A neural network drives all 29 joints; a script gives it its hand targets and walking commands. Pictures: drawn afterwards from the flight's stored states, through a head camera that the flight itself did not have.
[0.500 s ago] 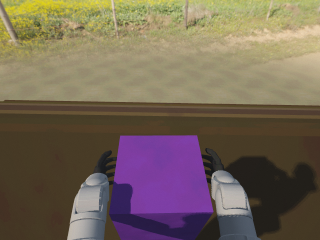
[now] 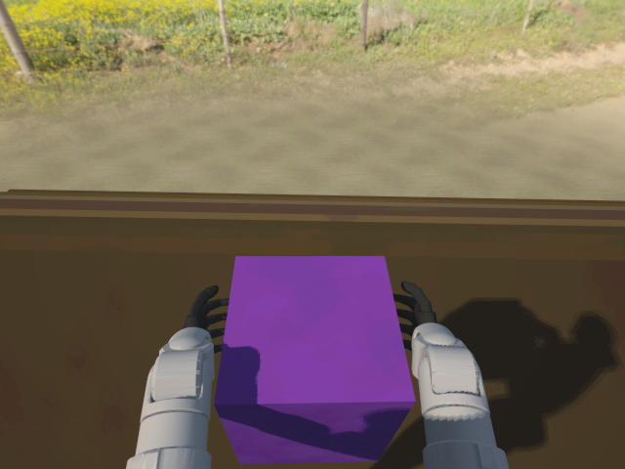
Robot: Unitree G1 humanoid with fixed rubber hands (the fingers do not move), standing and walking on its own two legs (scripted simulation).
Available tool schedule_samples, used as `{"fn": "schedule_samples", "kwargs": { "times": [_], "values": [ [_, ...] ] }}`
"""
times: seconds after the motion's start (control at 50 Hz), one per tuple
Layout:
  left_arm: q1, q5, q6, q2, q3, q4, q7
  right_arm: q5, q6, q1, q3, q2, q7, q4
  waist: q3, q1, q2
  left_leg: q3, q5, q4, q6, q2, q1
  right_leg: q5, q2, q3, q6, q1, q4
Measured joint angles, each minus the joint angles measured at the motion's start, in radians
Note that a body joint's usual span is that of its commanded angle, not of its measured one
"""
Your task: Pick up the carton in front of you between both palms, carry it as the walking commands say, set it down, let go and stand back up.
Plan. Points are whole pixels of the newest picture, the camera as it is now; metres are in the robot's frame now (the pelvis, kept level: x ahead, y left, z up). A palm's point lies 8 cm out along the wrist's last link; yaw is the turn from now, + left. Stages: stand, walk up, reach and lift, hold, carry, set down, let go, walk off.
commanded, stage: hold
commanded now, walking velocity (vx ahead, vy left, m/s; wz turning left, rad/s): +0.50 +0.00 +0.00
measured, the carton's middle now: (310, 363) +0.30 +0.00 -0.03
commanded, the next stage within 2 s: carry in 0.02 s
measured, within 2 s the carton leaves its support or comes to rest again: neither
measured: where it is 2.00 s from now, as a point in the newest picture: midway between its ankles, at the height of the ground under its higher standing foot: (301, 292)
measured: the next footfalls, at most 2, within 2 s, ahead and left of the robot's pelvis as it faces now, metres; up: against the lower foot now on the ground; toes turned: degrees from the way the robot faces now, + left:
right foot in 0.56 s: +0.22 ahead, -0.10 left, +0.00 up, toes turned -7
left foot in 0.94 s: +0.60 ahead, +0.08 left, +0.00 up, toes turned +11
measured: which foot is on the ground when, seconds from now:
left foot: down 0.00-0.58, up 0.60-0.92, down 0.94-1.00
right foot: down 0.00-0.42, up 0.44-0.54, down 0.56-0.96, up 0.98-1.00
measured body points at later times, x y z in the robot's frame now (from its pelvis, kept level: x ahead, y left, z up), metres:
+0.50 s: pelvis +0.14 -0.01 -0.01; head +0.12 -0.02 +0.44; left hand +0.43 +0.15 +0.06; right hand +0.43 -0.16 +0.06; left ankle +0.05 +0.12 -0.74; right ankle +0.07 -0.10 -0.72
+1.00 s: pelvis +0.46 +0.02 -0.03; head +0.46 +0.01 +0.42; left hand +0.74 +0.17 +0.04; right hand +0.74 -0.14 +0.04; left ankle +0.56 +0.07 -0.74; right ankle +0.23 -0.09 -0.68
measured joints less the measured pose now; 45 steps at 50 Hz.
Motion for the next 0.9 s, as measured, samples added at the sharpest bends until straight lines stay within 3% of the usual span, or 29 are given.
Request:
{"fn": "schedule_samples", "kwargs": {
  "times": [0.06, 0.14, 0.22, 0.28, 0.32, 0.42, 0.48, 0.52, 0.56, 0.58, 0.6, 0.64, 0.68, 0.7, 0.8, 0.9],
  "values": [
    [0.009, -0.008, 0.011, 0.002, -0.011, -0.017, 0.005, 0.006, 0.011, 0.008, 0.009, -0.002, -0.001, -0.016, -0.028, 0.001, 0.001, 0.007, -0.018, 0.032, 0.0, 0.001, -0.041, -0.019, -0.001, -0.007, 0.001, -0.042, 0.033],
    [0.038, -0.035, 0.048, 0.01, -0.036, -0.082, 0.016, 0.039, 0.043, 0.035, 0.042, -0.009, -0.017, -0.072, -0.094, 0.003, 0.004, 0.046, -0.139, 0.105, 0.004, 0.021, -0.124, -0.172, -0.02, -0.051, -0.002, -0.133, 0.123],
    [0.052, -0.086, 0.105, 0.031, -0.064, -0.191, 0.031, 0.078, 0.103, 0.046, 0.079, -0.012, -0.042, -0.183, -0.128, 0.005, 0.013, 0.068, -0.095, 0.153, -0.006, 0.04, -0.175, -0.14, -0.037, -0.096, -0.006, -0.19, 0.178],
    [0.058, -0.119, 0.178, 0.032, -0.088, -0.249, 0.051, 0.107, 0.181, 0.073, 0.102, -0.028, -0.061, -0.266, -0.174, -0.002, 0.029, 0.067, -0.191, 0.225, -0.002, 0.062, -0.206, -0.138, -0.034, -0.132, -0.004, -0.185, 0.183],
    [0.047, -0.127, 0.231, 0.023, -0.111, -0.267, 0.071, 0.134, 0.238, 0.086, 0.104, -0.057, -0.064, -0.31, -0.197, -0.008, 0.016, 0.117, -0.234, 0.26, 0.005, 0.07, -0.238, -0.175, -0.047, -0.154, -0.008, -0.174, 0.181],
    [0.086, -0.146, 0.355, 0.046, -0.125, -0.404, 0.094, 0.18, 0.348, 0.047, 0.125, -0.059, -0.083, -0.354, -0.203, 0.004, -0.037, 0.225, -0.127, 0.144, 0.011, 0.041, -0.188, -0.23, -0.095, -0.137, -0.004, -0.187, 0.252],
    [0.12, -0.185, 0.406, 0.066, -0.101, -0.481, 0.094, 0.165, 0.386, 0.066, 0.141, -0.011, -0.104, -0.407, -0.198, 0.0, 0.003, 0.244, -0.189, 0.121, 0.007, 0.068, -0.148, -0.32, -0.074, -0.205, -0.01, -0.289, 0.413],
    [0.123, -0.197, 0.43, 0.051, -0.091, -0.51, 0.094, 0.166, 0.414, 0.103, 0.164, -0.02, -0.111, -0.47, -0.185, -0.007, 0.036, 0.234, -0.197, 0.082, -0.007, 0.09, -0.111, -0.323, -0.049, -0.253, -0.011, -0.331, 0.369],
    [0.122, -0.194, 0.438, 0.021, -0.089, -0.537, 0.094, 0.17, 0.439, 0.133, 0.161, -0.026, -0.114, -0.54, -0.162, -0.015, 0.056, 0.217, -0.223, 0.085, -0.017, 0.108, -0.079, -0.193, -0.028, -0.298, -0.016, -0.322, 0.203],
    [0.119, -0.191, 0.439, 0.019, -0.107, -0.545, 0.095, 0.174, 0.447, 0.146, 0.152, -0.028, -0.115, -0.574, -0.152, -0.025, 0.059, 0.213, -0.25, 0.137, -0.02, 0.117, -0.082, -0.08, -0.026, -0.316, -0.037, -0.296, 0.159],
    [0.12, -0.187, 0.435, 0.02, -0.131, -0.543, 0.095, 0.18, 0.45, 0.163, 0.14, -0.031, -0.115, -0.599, -0.151, -0.031, 0.062, 0.217, -0.262, 0.229, -0.021, 0.132, -0.113, -0.063, -0.026, -0.338, -0.059, -0.28, 0.17],
    [0.127, -0.181, 0.442, 0.023, -0.161, -0.545, 0.096, 0.191, 0.465, 0.18, 0.125, -0.032, -0.116, -0.623, -0.15, -0.023, 0.032, 0.205, -0.297, 0.453, -0.012, 0.11, -0.206, -0.139, -0.035, -0.345, -0.087, -0.238, 0.171],
    [0.137, -0.179, 0.459, 0.025, -0.162, -0.574, 0.101, 0.2, 0.48, 0.165, 0.124, -0.031, -0.117, -0.625, -0.144, -0.011, 0.002, 0.217, -0.301, 0.62, 0.007, 0.09, -0.313, -0.168, -0.041, -0.336, -0.086, -0.181, 0.116],
    [0.141, -0.178, 0.465, 0.025, -0.157, -0.592, 0.103, 0.203, 0.483, 0.154, 0.127, -0.03, -0.116, -0.622, -0.141, -0.003, -0.01, 0.229, -0.276, 0.65, 0.014, 0.088, -0.361, -0.152, -0.043, -0.328, -0.064, -0.15, 0.077],
    [0.136, -0.176, 0.476, 0.025, -0.129, -0.636, 0.105, 0.188, 0.467, 0.121, 0.147, -0.025, -0.104, -0.606, -0.132, 0.038, -0.042, 0.28, -0.102, 0.48, 0.017, 0.086, -0.526, -0.158, -0.056, -0.291, -0.059, 0.015, -0.092],
    [0.128, -0.184, 0.468, 0.024, -0.122, -0.634, 0.1, 0.171, 0.456, 0.136, 0.161, -0.026, -0.098, -0.624, -0.107, 0.041, -0.028, 0.363, 0.113, 0.158, 0.037, 0.05, -0.519, -0.255, -0.081, -0.286, -0.018, 0.167, -0.098]
  ]
}}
